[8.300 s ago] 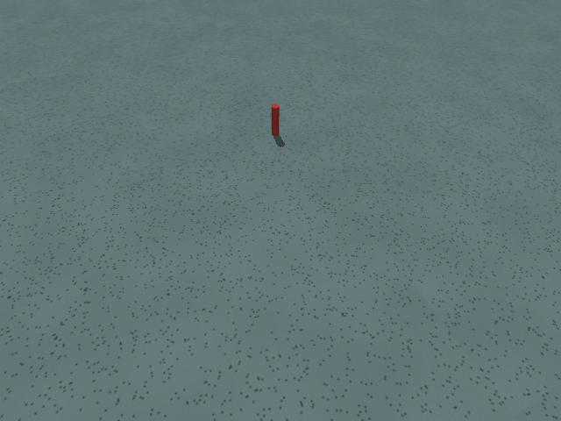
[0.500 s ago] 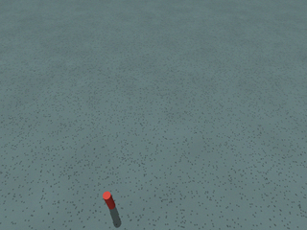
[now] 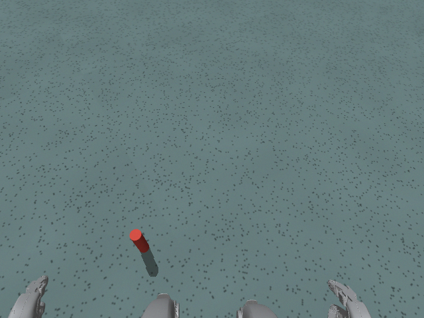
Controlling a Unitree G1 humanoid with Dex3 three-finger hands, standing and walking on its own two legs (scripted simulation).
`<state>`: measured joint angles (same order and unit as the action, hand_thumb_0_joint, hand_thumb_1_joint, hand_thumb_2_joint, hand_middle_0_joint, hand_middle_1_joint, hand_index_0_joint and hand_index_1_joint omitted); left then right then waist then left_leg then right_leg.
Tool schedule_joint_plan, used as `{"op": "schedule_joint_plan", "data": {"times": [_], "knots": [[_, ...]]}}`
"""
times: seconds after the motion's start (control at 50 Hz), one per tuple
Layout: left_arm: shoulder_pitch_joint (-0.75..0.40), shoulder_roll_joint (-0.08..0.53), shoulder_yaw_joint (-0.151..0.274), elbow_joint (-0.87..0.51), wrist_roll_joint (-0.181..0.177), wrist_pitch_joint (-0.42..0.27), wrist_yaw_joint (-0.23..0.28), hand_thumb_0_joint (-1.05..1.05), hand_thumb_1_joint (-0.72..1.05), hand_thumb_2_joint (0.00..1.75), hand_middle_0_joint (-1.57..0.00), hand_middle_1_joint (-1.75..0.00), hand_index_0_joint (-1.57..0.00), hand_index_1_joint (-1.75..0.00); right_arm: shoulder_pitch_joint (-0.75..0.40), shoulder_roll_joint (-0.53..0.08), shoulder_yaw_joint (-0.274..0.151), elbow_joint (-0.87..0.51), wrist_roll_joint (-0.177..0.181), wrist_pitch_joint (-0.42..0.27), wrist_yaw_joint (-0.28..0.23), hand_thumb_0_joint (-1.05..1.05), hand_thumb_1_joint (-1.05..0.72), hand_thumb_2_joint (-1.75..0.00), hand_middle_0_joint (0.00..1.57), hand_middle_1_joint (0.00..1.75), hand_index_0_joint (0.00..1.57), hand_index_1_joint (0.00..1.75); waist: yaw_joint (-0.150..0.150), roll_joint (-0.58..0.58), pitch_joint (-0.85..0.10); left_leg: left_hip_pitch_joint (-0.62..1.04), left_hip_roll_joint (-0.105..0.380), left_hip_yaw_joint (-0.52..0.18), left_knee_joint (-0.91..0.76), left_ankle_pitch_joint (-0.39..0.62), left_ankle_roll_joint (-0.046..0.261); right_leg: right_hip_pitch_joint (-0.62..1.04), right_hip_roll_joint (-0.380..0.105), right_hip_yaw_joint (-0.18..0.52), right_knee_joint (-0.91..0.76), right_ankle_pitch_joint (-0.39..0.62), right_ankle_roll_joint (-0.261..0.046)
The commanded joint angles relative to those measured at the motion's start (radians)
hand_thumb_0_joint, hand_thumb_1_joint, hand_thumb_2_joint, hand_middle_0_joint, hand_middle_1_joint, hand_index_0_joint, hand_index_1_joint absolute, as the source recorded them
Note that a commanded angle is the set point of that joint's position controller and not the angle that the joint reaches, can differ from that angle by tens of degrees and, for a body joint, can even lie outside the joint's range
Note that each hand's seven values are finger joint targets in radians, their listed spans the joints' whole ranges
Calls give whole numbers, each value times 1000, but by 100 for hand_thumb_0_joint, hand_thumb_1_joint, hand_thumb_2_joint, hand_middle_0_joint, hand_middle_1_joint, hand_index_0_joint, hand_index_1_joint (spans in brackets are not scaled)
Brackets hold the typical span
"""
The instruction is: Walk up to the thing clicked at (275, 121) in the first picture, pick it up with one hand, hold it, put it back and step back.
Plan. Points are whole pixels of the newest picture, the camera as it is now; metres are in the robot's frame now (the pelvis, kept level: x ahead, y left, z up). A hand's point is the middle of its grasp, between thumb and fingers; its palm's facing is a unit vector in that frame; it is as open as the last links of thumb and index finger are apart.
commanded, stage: go down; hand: left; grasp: from the side
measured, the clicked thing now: (140, 241) +0.43 +0.26 -0.62
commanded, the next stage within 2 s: none
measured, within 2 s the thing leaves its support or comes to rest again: neither
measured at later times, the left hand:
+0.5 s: hand (52, 311) +0.17 +0.32 -0.17, palm faces +0.19 -0.94 -0.29, open 17.5 cm
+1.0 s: hand (46, 267) +0.26 +0.40 -0.24, palm faces +0.30 -0.93 -0.21, open 17.2 cm
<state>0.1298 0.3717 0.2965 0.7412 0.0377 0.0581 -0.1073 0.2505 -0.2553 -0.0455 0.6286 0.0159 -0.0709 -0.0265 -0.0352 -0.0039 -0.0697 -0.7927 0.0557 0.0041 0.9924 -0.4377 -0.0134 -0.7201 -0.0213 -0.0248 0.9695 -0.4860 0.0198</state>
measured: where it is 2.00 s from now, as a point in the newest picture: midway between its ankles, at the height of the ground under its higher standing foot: outside the picture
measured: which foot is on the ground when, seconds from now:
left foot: down 0.00-1.00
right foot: down 0.00-1.00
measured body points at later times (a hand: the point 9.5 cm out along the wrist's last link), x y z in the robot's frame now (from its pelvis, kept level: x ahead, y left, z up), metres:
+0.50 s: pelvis -0.01 +0.00 -0.06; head +0.11 +0.03 +0.37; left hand +0.15 +0.37 -0.14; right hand +0.18 -0.25 -0.14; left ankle +0.02 +0.13 -0.68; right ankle -0.01 -0.13 -0.68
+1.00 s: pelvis -0.06 +0.00 -0.20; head +0.14 +0.04 +0.20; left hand +0.24 +0.45 -0.23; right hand +0.10 -0.28 -0.32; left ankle +0.02 +0.13 -0.68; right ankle -0.01 -0.13 -0.68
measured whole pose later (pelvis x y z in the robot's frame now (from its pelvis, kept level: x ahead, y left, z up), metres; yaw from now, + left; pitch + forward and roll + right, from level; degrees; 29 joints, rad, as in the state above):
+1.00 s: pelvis -0.06 +0.00 -0.20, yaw -3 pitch +32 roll -5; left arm -0.33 0.73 0.77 0.99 -0.13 -0.32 -0.50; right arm 0.11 -0.31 0.03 0.67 -0.04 -0.16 -0.05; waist -0.02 -0.03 -0.14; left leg -1.78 0.07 -0.09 1.84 -0.63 -0.03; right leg -1.68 0.00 -0.06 1.81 -0.70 0.01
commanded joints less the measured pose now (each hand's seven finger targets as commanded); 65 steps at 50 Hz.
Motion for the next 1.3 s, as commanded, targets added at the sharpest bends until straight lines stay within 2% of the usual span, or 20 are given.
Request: {"op": "schedule_joint_plan", "data": {"times": [0.0,0.16,0.18,0.22,0.24,0.26,0.34,0.38,0.46,0.54,0.58,0.62,0.66,0.68,0.76,0.82,0.94,1.06,1.08,1.28], "knots": [[36,230,84,-251,-14,5,7,0,-61,0,-10,-5,-11,-5,-7,-160,-53,-156,0,-70,-30,0,-90,-89,20,30,20,30,9,66,-280,177,-22,-8,-83,244,22,34,29,-11,-92,242,-34],[99,251,116,-381,-20,69,8,0,-61,0,-10,-5,-11,-4,-37,-143,-34,-190,-7,-102,-59,0,-91,-89,20,30,20,30,7,104,-226,88,-25,-15,-42,151,19,-50,27,-18,-47,157,-35],[129,207,97,-366,-30,73,1,0,-61,0,-10,-5,-11,-4,-38,-139,-30,-195,-7,-108,-58,0,-91,-90,20,30,20,30,4,96,-227,87,-23,-19,-40,150,18,-52,29,-22,-37,154,-35],[148,230,127,-385,-34,69,-5,0,-61,0,-11,-5,-11,-4,-33,-141,-33,-191,-12,-115,-60,0,-91,-89,20,30,20,30,15,124,-260,95,-18,-32,-25,194,14,-69,33,-29,0,174,-39],[143,220,115,-399,-41,67,-14,0,-61,0,-11,-5,-11,-4,-41,-139,-32,-202,-11,-122,-62,0,-92,-90,20,30,20,30,6,119,-257,80,-18,-31,-13,189,16,-82,32,-29,3,172,-37],[166,249,145,-384,-37,66,-13,0,-61,0,-11,-5,-11,-4,-28,-140,-32,-197,-14,-121,-65,0,-91,-89,20,30,20,30,11,105,-259,71,-18,-31,-1,206,19,-81,31,-28,13,190,-37],[78,245,155,-361,-60,19,-40,0,-61,0,-10,-3,-11,-2,-37,-139,-27,-192,-21,-138,-65,0,-94,-90,20,30,20,30,-7,97,-252,-10,-18,-29,71,178,25,-169,28,-18,69,168,-36],[11,274,186,-323,-73,-30,-59,0,-61,0,-10,-4,-11,-3,-46,-145,-27,-186,-22,-151,-62,0,-93,-90,20,30,20,30,-6,94,-238,-65,-17,-32,110,120,27,-246,29,-16,117,112,-38],[-91,357,266,-258,-115,-171,-126,0,-61,0,-9,-5,-10,-5,-60,-157,-22,-176,-26,-171,-58,0,-93,-90,20,30,20,30,14,77,-332,-203,-27,-23,256,100,37,-337,20,9,226,101,-35],[-170,434,333,-168,-142,-291,-198,0,-61,3,-8,-10,-8,-10,-61,-196,-25,-147,-29,-175,-54,0,-91,-90,20,30,20,30,33,117,-459,-230,-19,-47,347,150,33,-464,28,-2,361,107,-45],[-194,483,376,-123,-149,-327,-218,0,-61,7,-8,-11,-7,-12,-64,-207,-22,-134,-33,-167,-50,0,-91,-90,20,30,20,30,65,157,-514,-226,-15,-61,377,183,28,-529,29,-12,418,108,-52],[-223,507,405,-81,-156,-348,-239,0,-58,9,-7,-12,-6,-13,-57,-219,-26,-118,-37,-158,-47,0,-89,-90,20,30,20,30,71,150,-552,-247,-12,-67,409,178,27,-553,30,-11,442,99,-52],[-252,528,434,-54,-171,-362,-261,0,-56,10,-7,-12,-6,-12,-56,-239,-31,-107,-35,-151,-42,0,-90,-90,20,30,20,30,81,157,-583,-256,-8,-87,426,170,22,-602,33,-25,488,86,-56],[-277,577,465,-71,-175,-370,-272,0,-55,9,-6,-10,-6,-11,-59,-245,-31,-103,-38,-147,-41,0,-90,-90,20,30,20,30,98,171,-612,-250,-7,-88,441,178,23,-612,34,-23,499,86,-57],[-376,606,491,1,-190,-391,-319,0,-52,8,-6,-10,-5,-10,-62,-250,-26,-80,-39,-137,-41,0,-89,-90,20,30,20,30,62,134,-599,-354,-7,-90,508,102,31,-685,39,-23,539,38,-54],[-462,681,533,23,-200,-418,-344,0,-49,8,-5,-10,-5,-10,-61,-247,-13,-64,-45,-132,-44,0,-89,-90,20,30,20,30,58,112,-607,-464,-10,-73,569,42,39,-681,39,-1,550,-2,-48],[-595,767,562,78,-198,-457,-400,0,-45,6,-5,-9,-6,-8,-48,-264,2,-35,-56,-122,-51,0,-89,-90,20,30,20,30,55,158,-603,-530,-2,-84,626,-55,31,-795,41,-10,623,-80,-52],[-642,866,618,125,-201,-463,-432,0,-47,5,-5,-7,-5,-7,-46,-286,21,-25,-59,-113,-53,0,-90,-90,20,30,20,30,71,204,-624,-558,4,-102,659,-78,25,-868,48,-45,711,-92,-59],[-633,845,614,150,-208,-461,-442,0,-46,4,-5,-7,-5,-6,-49,-289,22,-23,-58,-112,-54,0,-90,-90,20,30,20,30,66,196,-615,-561,4,-102,670,-78,26,-889,50,-47,718,-90,-60],[-723,964,671,138,-221,-465,-483,0,-47,7,-5,-7,-4,-7,-44,-306,36,-6,-67,-114,-49,0,-91,-90,20,30,20,30,66,214,-637,-672,11,-87,776,-72,29,-924,57,-59,808,-89,-59]]}}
